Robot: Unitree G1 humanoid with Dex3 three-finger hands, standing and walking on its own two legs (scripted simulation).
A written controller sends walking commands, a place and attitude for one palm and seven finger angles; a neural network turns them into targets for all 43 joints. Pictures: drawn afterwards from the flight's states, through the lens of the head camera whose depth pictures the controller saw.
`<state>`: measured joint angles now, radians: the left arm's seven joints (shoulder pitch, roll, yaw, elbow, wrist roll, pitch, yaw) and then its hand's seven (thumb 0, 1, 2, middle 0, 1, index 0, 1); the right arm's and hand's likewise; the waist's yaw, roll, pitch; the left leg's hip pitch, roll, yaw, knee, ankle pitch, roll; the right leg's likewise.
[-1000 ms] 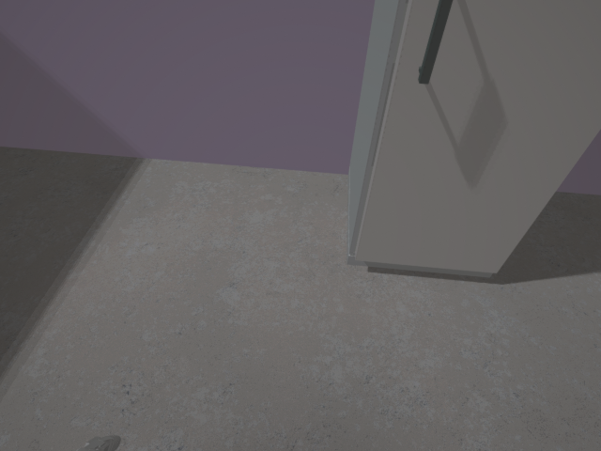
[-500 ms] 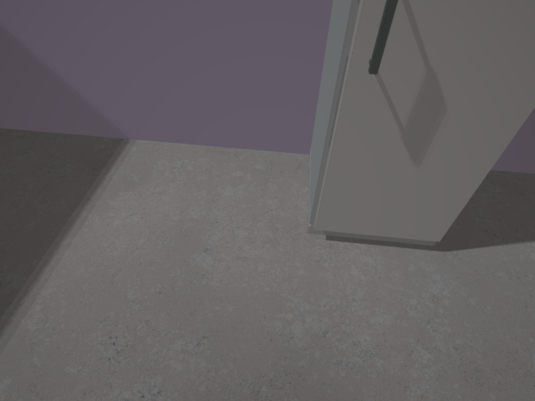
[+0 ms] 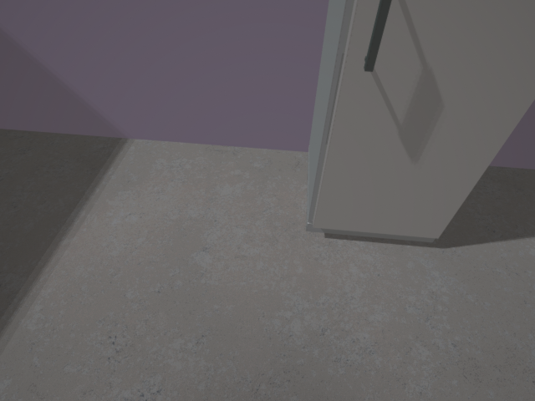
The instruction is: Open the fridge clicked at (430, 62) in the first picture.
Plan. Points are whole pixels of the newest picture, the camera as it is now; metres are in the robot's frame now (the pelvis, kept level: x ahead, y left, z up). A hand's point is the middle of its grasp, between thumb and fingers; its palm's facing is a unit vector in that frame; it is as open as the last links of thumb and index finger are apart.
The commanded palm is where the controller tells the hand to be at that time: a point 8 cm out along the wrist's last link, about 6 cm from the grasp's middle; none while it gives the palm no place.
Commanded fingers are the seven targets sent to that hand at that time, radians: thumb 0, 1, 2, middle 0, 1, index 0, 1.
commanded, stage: look at it before walking up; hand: left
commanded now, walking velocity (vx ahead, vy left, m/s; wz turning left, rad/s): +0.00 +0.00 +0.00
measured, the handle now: (378, 20) +0.92 -0.22 +0.20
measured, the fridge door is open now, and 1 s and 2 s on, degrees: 0 0 0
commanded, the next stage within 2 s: walk to a spot facing it in 0.44 s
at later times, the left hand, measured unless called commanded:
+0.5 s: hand out of the picture +0.09 +0.25 -0.16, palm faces -0.04 -0.94 -0.33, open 7.4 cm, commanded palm none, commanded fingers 0.00 0.90 0.90 -0.20 -0.30 -0.20 -0.30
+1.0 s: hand out of the picture +0.07 +0.17 -0.18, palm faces -0.16 -0.95 -0.28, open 7.4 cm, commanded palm none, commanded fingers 0.00 0.90 0.90 -0.20 -0.30 -0.20 -0.30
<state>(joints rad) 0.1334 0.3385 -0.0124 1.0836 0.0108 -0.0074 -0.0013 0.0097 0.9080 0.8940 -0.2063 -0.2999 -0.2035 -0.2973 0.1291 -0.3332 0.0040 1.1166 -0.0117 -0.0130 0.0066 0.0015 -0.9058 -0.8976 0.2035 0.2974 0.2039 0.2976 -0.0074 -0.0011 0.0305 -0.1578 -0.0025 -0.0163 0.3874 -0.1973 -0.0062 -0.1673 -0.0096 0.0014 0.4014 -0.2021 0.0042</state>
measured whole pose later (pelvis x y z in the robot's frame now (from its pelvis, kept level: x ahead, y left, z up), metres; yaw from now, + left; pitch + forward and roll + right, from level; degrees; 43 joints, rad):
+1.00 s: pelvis -0.01 -0.03 -0.02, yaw -11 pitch -1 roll +1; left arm 0.24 0.21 0.03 0.95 0.02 0.04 -0.01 0.01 0.91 0.89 -0.20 -0.30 -0.20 -0.30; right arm 0.15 -0.23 -0.05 0.99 -0.01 0.06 -0.02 0.00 -0.91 -0.90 0.20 0.30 0.20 0.30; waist 0.02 0.03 0.10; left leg -0.38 0.06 0.04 0.95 -0.47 -0.04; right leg -0.33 0.04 -0.02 0.68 -0.33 -0.07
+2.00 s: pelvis -0.06 +0.02 -0.02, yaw -47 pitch +0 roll -1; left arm 0.16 0.20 0.05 0.90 0.02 0.03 -0.02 0.01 0.91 0.89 -0.20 -0.30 -0.20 -0.30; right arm 0.30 -0.26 -0.06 0.98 -0.03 0.05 0.00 0.00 -0.91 -0.90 0.20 0.30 0.20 0.30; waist -0.04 0.06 0.06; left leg -0.38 0.15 0.13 0.96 -0.51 -0.05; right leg -0.27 0.01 -0.07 0.60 -0.34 -0.03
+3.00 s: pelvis +0.15 -0.24 -0.03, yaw -80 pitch -1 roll +1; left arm 0.08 0.19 0.06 0.92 0.03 -0.02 -0.04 0.01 0.91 0.89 -0.20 -0.30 -0.20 -0.30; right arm 0.52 -0.11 -0.03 1.09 -0.01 -0.03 -0.01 0.00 -0.91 -0.90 0.20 0.30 0.20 0.30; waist -0.05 -0.03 0.11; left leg -0.01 0.16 0.41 0.78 -0.49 -0.05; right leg -0.45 0.00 -0.19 0.61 -0.12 -0.10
